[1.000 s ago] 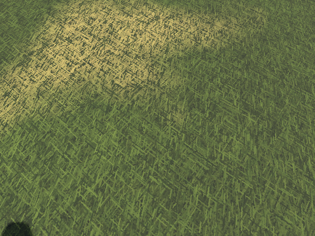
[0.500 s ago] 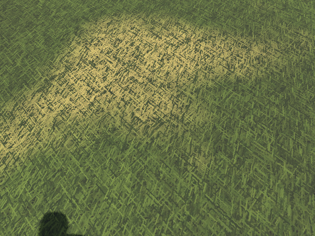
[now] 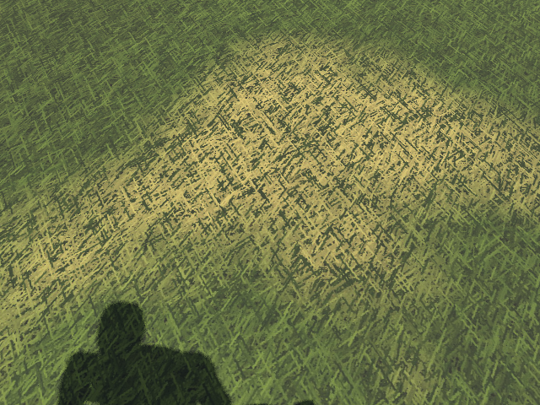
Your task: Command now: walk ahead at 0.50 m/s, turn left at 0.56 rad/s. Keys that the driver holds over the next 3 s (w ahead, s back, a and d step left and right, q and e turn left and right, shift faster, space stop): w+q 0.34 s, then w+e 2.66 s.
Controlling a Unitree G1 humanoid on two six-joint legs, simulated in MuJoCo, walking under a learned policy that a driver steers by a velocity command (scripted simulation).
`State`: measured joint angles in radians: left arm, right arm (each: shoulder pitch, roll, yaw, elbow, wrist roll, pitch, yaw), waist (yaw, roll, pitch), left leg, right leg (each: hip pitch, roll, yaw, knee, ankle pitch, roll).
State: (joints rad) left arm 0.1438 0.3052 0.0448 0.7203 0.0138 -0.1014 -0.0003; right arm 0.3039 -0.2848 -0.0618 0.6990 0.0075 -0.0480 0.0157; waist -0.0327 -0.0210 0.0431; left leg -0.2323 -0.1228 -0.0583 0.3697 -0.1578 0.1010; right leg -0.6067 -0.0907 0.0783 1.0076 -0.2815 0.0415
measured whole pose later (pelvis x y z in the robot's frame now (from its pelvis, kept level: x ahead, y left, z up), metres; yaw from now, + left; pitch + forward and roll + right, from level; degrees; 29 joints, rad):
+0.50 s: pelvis +0.28 -0.04 +0.00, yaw +14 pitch +1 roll -1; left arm 0.33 0.26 0.05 0.81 -0.01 -0.09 -0.02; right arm 0.20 -0.31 -0.06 0.65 0.01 -0.04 0.00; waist 0.06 0.04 0.02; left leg -0.58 0.07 -0.06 0.97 -0.29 0.00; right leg -0.17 0.04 -0.03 0.33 -0.19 -0.04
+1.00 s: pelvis +0.51 +0.05 +0.00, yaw +0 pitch +1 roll +2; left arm 0.18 0.32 0.07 0.73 -0.02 -0.02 -0.01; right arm 0.32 -0.27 -0.08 0.80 -0.01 -0.09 0.00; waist -0.06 -0.05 0.02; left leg -0.06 -0.02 0.15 0.26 -0.22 0.02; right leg -0.67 -0.10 0.06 0.94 -0.12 0.02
